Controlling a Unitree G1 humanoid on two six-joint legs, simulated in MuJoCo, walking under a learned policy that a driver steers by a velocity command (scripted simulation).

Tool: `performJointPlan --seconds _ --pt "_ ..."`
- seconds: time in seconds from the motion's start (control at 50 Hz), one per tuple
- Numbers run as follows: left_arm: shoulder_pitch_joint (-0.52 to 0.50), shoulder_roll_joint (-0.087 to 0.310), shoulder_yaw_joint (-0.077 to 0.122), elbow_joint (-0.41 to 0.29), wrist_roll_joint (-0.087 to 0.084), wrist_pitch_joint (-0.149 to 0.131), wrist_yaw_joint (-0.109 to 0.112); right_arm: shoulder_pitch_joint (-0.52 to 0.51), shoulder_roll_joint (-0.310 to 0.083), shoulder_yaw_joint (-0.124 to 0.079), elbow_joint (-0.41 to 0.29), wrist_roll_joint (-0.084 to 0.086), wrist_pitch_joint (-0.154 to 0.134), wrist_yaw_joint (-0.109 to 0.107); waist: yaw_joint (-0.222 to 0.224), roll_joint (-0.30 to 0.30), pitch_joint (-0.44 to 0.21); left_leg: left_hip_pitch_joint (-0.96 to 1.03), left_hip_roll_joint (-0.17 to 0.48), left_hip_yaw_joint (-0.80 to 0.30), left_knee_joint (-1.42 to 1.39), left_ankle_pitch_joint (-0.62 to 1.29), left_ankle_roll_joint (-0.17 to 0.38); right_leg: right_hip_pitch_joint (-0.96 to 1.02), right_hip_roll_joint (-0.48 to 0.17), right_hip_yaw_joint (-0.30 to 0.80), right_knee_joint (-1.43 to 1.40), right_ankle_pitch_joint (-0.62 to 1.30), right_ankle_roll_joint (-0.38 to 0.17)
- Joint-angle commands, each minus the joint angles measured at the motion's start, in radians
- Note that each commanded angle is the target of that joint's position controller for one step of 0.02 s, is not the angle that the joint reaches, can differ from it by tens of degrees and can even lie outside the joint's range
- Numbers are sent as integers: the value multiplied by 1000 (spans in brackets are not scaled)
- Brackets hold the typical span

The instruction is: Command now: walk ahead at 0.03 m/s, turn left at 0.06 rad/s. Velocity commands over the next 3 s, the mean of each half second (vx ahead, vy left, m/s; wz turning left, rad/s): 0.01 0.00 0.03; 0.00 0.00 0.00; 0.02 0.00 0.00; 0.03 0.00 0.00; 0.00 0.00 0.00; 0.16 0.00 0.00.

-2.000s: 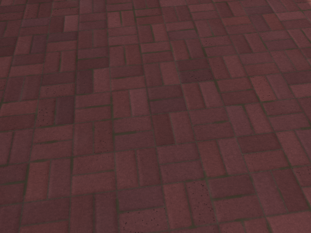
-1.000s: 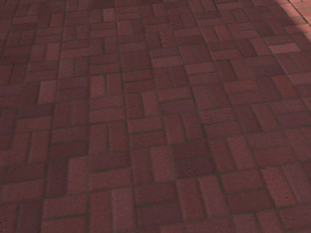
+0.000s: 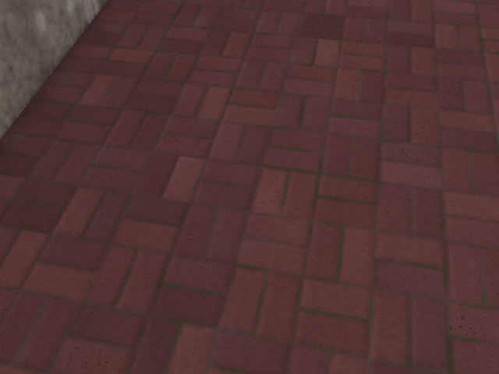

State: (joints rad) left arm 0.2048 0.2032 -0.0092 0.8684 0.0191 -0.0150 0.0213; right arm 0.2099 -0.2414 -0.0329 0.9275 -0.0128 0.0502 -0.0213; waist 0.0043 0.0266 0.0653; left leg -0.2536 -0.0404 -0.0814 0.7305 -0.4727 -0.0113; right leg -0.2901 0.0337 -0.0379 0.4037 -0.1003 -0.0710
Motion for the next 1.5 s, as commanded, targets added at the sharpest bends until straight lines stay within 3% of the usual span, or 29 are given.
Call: performJointPlan --seconds 0.02,0.06,0.1,0.12,0.14,0.16,0.18,0.22,0.38,0.64,1.38,1.4,1.44,1.46,1.5 --pt "6 165 40 -28 0 4 1 108 -64 -8 19 3 6 -5 -17 -175 -97 77 -1 58 -133 72 8 42 -214 252 -187 -187 -100" --pt "-5 166 43 -20 -6 17 1 137 -52 -2 50 1 -5 -4 -36 -155 -75 154 2 78 -280 189 33 -23 -202 250 -192 -307 -65" --pt "24 148 43 -5 -11 21 -2 126 -74 3 54 -16 -25 -7 -24 -99 -41 193 82 -33 -385 228 66 -89 -181 247 -186 -368 9" --pt "37 134 43 -5 -20 22 -6 103 -106 0 54 -13 -33 -8 7 -29 -10 86 128 -101 -409 124 90 -59 -126 192 -167 -326 34" --pt "19 117 41 5 -21 23 -10 83 -77 9 68 -2 -42 -4 11 29 19 -55 141 -120 -459 35 95 54 -97 149 -128 -221 37" --pt "29 108 39 19 -17 21 -13 66 -59 18 73 -1 -54 -5 26 53 7 -107 144 -126 -497 20 80 148 -97 141 -86 -136 33" --pt "54 105 38 38 -13 18 -14 55 -66 17 79 2 -63 -7 39 63 -3 -116 138 -118 -512 40 66 192 -100 137 -69 -92 27" --pt "73 120 41 66 -7 11 -15 61 -71 18 90 4 -70 -11 40 43 -7 -77 123 -96 -500 105 59 184 -111 144 -68 -66 19" --pt "85 92 27 142 -11 8 -8 131 -49 26 139 5 -69 -14 12 -19 8 10 118 -72 -469 195 79 120 -111 143 -84 -51 32" --pt "128 62 17 227 -11 9 6 160 -11 37 179 6 -72 -20 11 -22 4 57 116 -48 -445 310 80 130 -117 140 -58 28 32" --pt "146 10 15 304 -14 19 22 244 40 44 212 4 -76 -32 7 -16 23 89 121 -34 -433 419 78 140 -118 125 -23 78 40" --pt "150 3 13 307 -12 20 21 255 44 45 214 2 -76 -32 3 -13 5 96 116 -37 -451 331 83 144 -108 119 -24 14 40" --pt "123 10 18 291 -7 23 17 277 6 27 216 -1 -70 -30 -12 29 39 81 115 -81 -493 29 118 80 -52 72 51 -183 32" --pt "101 -2 15 280 -2 23 13 268 7 26 213 -2 -68 -29 -13 50 96 40 145 -123 -526 -15 132 32 -46 64 69 -177 37" --pt "118 -28 6 283 -3 16 11 237 48 39 204 -4 -76 -30 9 26 141 -1 156 -109 -518 160 121 58 -74 88 29 -68 46"
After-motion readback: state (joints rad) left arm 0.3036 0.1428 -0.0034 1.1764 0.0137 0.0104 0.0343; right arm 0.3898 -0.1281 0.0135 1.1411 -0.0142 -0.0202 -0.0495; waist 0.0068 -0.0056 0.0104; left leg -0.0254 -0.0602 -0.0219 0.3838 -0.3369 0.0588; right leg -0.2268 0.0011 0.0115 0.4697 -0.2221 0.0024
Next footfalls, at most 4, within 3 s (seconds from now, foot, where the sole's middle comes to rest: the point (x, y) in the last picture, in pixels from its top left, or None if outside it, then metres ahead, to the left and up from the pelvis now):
0.10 left None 0.02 0.13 -0.78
3.00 right None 0.22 -0.09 -0.78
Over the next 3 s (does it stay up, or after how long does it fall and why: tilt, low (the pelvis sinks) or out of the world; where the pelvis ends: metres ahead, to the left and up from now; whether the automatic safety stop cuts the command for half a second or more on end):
stays up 0.13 0.00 -0.02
